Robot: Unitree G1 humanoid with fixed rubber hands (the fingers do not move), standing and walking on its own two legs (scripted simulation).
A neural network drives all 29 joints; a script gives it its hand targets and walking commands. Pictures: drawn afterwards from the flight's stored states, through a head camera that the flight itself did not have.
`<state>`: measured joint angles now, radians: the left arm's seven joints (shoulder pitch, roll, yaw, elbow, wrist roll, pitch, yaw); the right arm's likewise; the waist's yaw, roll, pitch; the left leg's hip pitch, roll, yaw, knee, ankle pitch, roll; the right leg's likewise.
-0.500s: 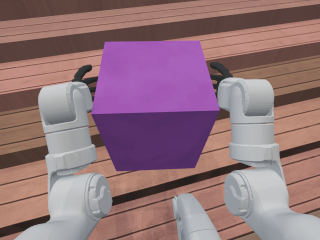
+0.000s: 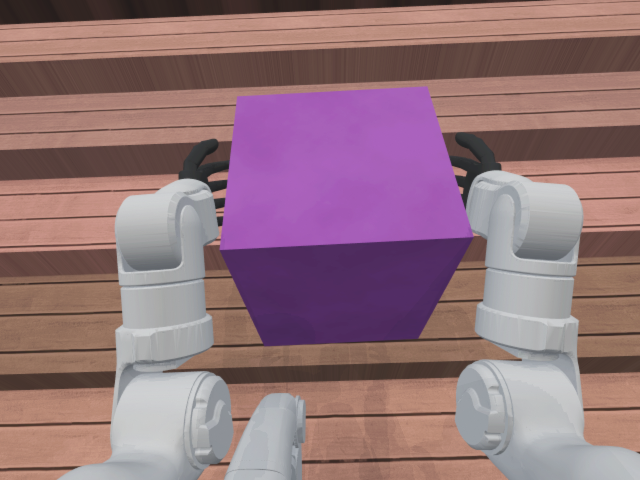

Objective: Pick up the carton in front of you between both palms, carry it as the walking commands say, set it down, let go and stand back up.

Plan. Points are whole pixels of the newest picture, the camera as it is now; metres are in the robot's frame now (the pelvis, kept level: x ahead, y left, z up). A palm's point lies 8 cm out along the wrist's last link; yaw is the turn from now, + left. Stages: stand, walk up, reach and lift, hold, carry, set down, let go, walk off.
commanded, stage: carry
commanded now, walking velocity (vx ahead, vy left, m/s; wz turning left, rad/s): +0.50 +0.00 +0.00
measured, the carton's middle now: (337, 230) +0.40 +0.02 +0.10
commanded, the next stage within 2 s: none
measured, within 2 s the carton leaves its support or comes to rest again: neither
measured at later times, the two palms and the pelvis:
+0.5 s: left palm out of the picture +0.68 +0.16 +0.27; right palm out of the picture +0.65 -0.14 +0.28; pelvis +0.29 +0.05 +0.12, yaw -2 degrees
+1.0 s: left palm out of the picture +0.95 +0.13 +0.39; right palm out of the picture +0.97 -0.17 +0.39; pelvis +0.58 -0.04 +0.23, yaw +0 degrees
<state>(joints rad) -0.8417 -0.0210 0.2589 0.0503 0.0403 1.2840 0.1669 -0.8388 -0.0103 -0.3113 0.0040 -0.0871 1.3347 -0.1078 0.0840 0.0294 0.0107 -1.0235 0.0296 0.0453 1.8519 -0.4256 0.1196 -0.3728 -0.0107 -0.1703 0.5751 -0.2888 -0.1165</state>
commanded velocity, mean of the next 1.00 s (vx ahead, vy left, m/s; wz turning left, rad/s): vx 0.50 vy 0.00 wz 0.00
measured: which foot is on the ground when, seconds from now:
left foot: up 0.00-0.18, down 0.20-0.76, up 0.78-1.00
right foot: down 0.00-0.26, up 0.28-0.72, down 0.74-1.00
